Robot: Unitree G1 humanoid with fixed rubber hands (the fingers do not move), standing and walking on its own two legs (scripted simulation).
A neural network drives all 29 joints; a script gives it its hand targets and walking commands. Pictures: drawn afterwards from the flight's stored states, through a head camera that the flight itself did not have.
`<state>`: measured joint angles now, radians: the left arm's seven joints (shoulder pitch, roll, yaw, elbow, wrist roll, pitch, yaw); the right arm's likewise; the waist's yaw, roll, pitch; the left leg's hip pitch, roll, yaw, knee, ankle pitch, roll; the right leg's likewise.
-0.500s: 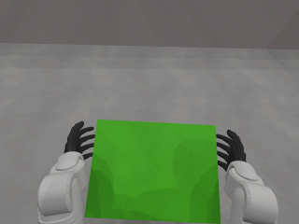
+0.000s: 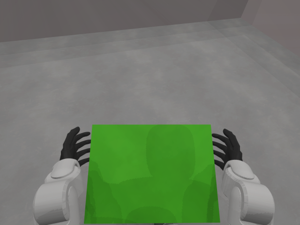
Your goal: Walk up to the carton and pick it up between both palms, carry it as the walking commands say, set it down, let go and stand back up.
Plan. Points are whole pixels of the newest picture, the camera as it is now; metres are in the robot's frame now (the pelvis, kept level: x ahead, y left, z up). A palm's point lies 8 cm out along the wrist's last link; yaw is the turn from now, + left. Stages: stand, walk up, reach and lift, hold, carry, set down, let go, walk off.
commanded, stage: carry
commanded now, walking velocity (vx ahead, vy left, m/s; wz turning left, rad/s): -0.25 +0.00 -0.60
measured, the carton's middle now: (151, 169) +0.27 +0.00 +0.00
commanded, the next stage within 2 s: none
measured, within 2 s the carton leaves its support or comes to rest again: neither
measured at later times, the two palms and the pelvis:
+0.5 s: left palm out of the picture +0.11 +0.06 +0.08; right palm out of the picture -0.03 -0.26 +0.07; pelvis -0.17 -0.01 +0.00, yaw -20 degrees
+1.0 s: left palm out of the picture -0.02 +0.11 +0.10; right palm out of the picture -0.22 -0.18 +0.12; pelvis -0.32 +0.10 +0.01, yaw -36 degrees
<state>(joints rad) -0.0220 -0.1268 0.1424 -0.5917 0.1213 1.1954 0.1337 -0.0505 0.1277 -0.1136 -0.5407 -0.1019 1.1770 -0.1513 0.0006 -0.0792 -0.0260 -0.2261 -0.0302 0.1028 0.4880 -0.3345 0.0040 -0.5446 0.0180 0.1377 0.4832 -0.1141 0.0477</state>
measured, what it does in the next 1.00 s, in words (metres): walks backwards, turning right: right foot, then left foot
